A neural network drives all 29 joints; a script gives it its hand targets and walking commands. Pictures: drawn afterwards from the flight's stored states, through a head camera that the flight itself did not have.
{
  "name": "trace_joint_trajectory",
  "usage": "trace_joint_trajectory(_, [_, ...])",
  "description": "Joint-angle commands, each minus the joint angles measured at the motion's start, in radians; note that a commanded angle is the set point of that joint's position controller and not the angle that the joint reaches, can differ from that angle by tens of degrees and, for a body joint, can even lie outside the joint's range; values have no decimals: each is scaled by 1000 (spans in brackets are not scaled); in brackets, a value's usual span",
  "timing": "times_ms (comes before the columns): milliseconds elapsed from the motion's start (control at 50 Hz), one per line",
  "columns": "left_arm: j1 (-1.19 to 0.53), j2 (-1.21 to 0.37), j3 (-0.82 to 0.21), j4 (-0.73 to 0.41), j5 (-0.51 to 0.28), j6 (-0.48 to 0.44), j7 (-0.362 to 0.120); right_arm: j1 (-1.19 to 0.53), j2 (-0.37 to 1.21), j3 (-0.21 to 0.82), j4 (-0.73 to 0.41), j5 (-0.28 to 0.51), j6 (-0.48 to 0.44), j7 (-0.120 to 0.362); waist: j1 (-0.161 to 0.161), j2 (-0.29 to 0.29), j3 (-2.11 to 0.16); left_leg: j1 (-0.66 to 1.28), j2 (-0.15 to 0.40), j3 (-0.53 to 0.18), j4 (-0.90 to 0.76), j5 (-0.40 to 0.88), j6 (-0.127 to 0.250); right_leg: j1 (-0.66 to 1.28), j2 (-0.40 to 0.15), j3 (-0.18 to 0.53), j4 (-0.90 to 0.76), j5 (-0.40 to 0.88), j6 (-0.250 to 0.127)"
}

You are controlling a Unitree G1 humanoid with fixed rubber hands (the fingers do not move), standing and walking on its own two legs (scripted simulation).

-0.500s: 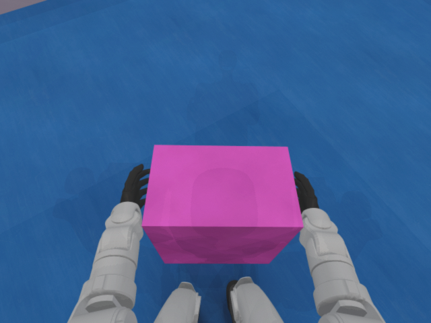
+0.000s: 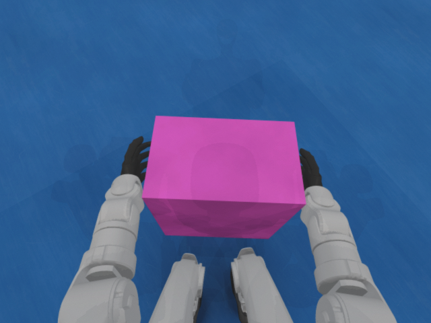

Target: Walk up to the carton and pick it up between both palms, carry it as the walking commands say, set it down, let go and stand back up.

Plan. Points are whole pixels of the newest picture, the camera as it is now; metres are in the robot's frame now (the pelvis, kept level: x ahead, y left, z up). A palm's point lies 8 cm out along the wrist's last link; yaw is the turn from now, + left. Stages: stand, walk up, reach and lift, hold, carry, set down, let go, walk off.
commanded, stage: set down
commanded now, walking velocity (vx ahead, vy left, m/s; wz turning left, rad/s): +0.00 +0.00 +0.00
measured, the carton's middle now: (220, 186) +0.38 +0.00 -0.14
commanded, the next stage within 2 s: none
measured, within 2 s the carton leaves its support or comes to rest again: neither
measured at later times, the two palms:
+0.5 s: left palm (142, 180) +0.40 +0.18 -0.17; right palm (292, 188) +0.39 -0.18 -0.18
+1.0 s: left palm (150, 181) +0.43 +0.18 -0.26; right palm (279, 187) +0.42 -0.17 -0.27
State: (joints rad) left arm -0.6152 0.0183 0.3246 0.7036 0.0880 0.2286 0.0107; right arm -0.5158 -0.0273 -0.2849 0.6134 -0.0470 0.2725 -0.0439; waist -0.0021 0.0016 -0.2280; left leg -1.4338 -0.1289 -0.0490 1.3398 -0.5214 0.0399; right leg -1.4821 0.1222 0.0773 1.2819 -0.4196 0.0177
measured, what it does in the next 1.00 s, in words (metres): lowers itself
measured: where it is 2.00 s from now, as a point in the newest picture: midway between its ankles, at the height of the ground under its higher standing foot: (217, 311)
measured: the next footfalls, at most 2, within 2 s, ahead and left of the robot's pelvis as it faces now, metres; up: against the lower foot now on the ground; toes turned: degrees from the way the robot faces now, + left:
none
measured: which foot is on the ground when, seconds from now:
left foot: down 0.00-1.00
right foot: down 0.00-1.00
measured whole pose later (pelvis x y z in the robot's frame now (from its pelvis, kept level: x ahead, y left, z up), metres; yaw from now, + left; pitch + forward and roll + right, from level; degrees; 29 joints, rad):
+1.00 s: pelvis -0.06 -0.01 -0.16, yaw +1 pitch +37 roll +0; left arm -1.07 0.19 0.28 0.83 -0.07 0.22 0.07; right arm -0.98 -0.17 -0.24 0.74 0.07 0.26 -0.11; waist 0.01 0.00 0.07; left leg -1.96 -0.16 -0.02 1.89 -0.59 0.00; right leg -2.01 0.15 0.03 1.82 -0.46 0.03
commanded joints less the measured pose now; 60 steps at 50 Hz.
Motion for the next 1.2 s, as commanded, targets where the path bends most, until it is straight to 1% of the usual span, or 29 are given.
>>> trace_joint_trajectory(0, [-533, -959, -599, -98, -115, -49, -160, -695, 929, 563, -169, 121, -95, 186, -13, 4, -903, 504, 9, -51, -125, 510, -56, 490, 25, -48, -40, 381, 13])
trace_joint_trajectory(20, [-517, -948, -601, -94, -115, -53, -152, -692, 919, 566, -164, 130, -101, 186, -2, 16, -904, 507, 7, -46, -109, 528, -60, 471, 27, -45, -39, 382, 11])
trace_joint_trajectory(80, [-549, -923, -624, -113, -129, -59, -131, -667, 873, 529, -110, 114, -108, 185, -22, 67, -893, 538, 7, -57, -81, 560, -73, 352, 30, -58, 0, 370, 5])
trace_joint_trajectory(100, [-539, -938, -616, -117, -135, -61, -126, -681, 871, 530, -121, 113, -112, 184, -17, 45, -899, 557, 12, -70, -78, 572, -74, 328, 32, -62, 9, 364, 5])
trace_joint_trajectory(140, [-555, -923, -633, -134, -143, -65, -119, -674, 852, 519, -109, 112, -119, 185, -20, 83, -937, 571, 13, -66, -40, 604, -83, 275, 33, -62, 33, 364, 0])
trace_joint_trajectory(180, [-574, -898, -628, -128, -150, -69, -108, -694, 838, 505, -102, 122, -127, 181, -27, 82, -917, 571, 13, -73, -21, 615, -85, 214, 39, -73, 49, 349, 0])
trace_joint_trajectory(200, [-563, -912, -629, -133, -153, -74, -102, -708, 837, 523, -128, 131, -135, 178, -14, 93, -953, 581, 12, -62, -13, 620, -89, 243, 37, -73, 56, 362, 1])
trace_joint_trajectory(220, [-562, -900, -635, -131, -161, -78, -98, -703, 833, 513, -122, 129, -138, 174, -28, 80, -954, 576, 11, -70, -2, 651, -87, 217, 39, -82, 68, 372, 8])
trace_joint_trajectory(260, [-600, -889, -627, -126, -169, -82, -89, -741, 809, 504, -133, 136, -145, 167, -28, 86, -969, 523, 5, -53, 18, 591, -90, 241, 42, -80, 91, 364, -1])
trace_joint_trajectory(280, [-592, -867, -619, -123, -166, -83, -84, -761, 812, 517, -141, 136, -145, 162, -12, 67, -985, 521, -1, -51, 30, 584, -82, 222, 40, -82, 104, 350, 4])
trace_joint_trajectory(320, [-646, -846, -628, -146, -180, -89, -81, -772, 811, 510, -134, 144, -141, 149, -22, 63, -981, 470, -3, -42, 46, 544, -78, 243, 39, -80, 125, 351, 5])
trace_joint_trajectory(340, [-659, -838, -629, -164, -186, -91, -77, -795, 821, 528, -146, 161, -142, 148, 3, 57, -1007, 486, -4, -38, 55, 553, -79, 231, 45, -87, 141, 345, 8])
trace_joint_trajectory(420, [-704, -819, -600, -109, -191, -73, -70, -884, 792, 533, -156, 167, -135, 131, 12, 23, -986, 393, -16, -31, 71, 430, -69, 241, 42, -97, 180, 284, 12])
trace_joint_trajectory(460, [-719, -830, -591, -117, -195, -67, -70, -929, 785, 538, -167, 172, -133, 127, 17, 12, -996, 359, -20, -20, 99, 425, -68, 253, 43, -91, 193, 288, 9])
trace_joint_trajectory(500, [-756, -818, -592, -93, -205, -61, -72, -947, 793, 514, -136, 165, -126, 124, 1, 10, -968, 323, -24, -19, 114, 388, -66, 230, 46, -98, 208, 257, 6])
trace_joint_trajectory(520, [-767, -820, -588, -96, -207, -56, -71, -956, 789, 521, -131, 169, -120, 125, 10, 18, -980, 344, -17, -27, 110, 371, -64, 212, 45, -105, 226, 245, 4])
trace_joint_trajectory(600, [-829, -828, -578, -71, -224, -50, -83, -1007, 792, 509, -123, 153, -113, 110, -22, -2, -998, 281, -31, -13, 159, 365, -63, 193, 50, -114, 249, 245, 12])
trace_joint_trajectory(620, [-843, -826, -575, -84, -231, -51, -84, -1017, 797, 509, -132, 164, -111, 108, -8, 10, -1015, 273, -30, -3, 175, 359, -62, 214, 50, -106, 265, 250, 5])
trace_joint_trajectory(640, [-861, -801, -559, -58, -223, -49, -90, -1016, 803, 498, -114, 158, -109, 104, -22, 3, -972, 227, -31, 0, 186, 339, -56, 188, 48, -107, 266, 233, 9])
trace_joint_trajectory(680, [-900, -800, -553, -73, -225, -46, -94, -1061, 795, 490, -134, 163, -108, 100, -13, 23, -1009, 207, -33, 11, 205, 328, -58, 199, 47, -102, 285, 232, 7])
trace_joint_trajectory(700, [-925, -820, -554, -74, -233, -46, -93, -1069, 801, 494, -121, 160, -106, 99, -17, 7, -1012, 194, -32, 8, 204, 325, -61, 212, 48, -108, 293, 242, 7])
trace_joint_trajectory(760, [-945, -792, -529, -73, -217, -48, -97, -1110, 823, 507, -135, 176, -102, 95, 15, -8, -1043, 143, -35, 20, 240, 327, -52, 230, 44, -97, 327, 260, 13])
trace_joint_trajectory(820, [-1000, -773, -512, -61, -226, -46, -102, -1188, 814, 519, -146, 189, -97, 85, 18, -28, -1049, 83, -39, 30, 269, 283, -41, 238, 44, -94, 350, 231, 17])
trace_joint_trajectory(920, [-1081, -741, -503, -57, -221, -34, -108, -1281, 794, 517, -158, 199, -87, 75, 29, 3, -1063, 41, -31, 42, 309, 231, -38, 209, 38, -92, 396, 186, 12])
trace_joint_trajectory(940, [-1093, -733, -482, -45, -222, -31, -109, -1291, 783, 513, -146, 196, -82, 74, 28, -22, -1057, 13, -35, 44, 320, 220, -34, 218, 36, -91, 396, 177, 14])
trace_joint_trajectory(1060, [-1229, -673, -538, -104, -266, -11, -107, -1378, 725, 515, -177, 202, -58, 66, 11, -5, -1302, 80, -26, 59, 383, 213, -31, 275, 29, -102, 468, 161, 10])
trace_joint_trajectory(1080, [-1239, -658, -555, -142, -286, -7, -102, -1417, 707, 552, -238, 226, -56, 62, 19, -10, -1434, 128, -22, 67, 410, 252, -37, 347, 23, -102, 487, 192, 12])
trace_joint_trajectory(1140, [-1266, -608, -626, -262, -349, 17, -75, -1486, 634, 597, -386, 277, -34, 44, 1, -11, -1739, 277, -22, 63, 443, 333, -31, 506, 24, -117, 536, 274, 14])
trace_joint_trajectory(1180, [-1291, -517, -606, -308, -360, 36, -55, -1530, 548, 582, -424, 287, -15, 33, 7, -28, -1794, 308, -8, 57, 475, 361, -20, 565, 7, -106, 565, 304, 15])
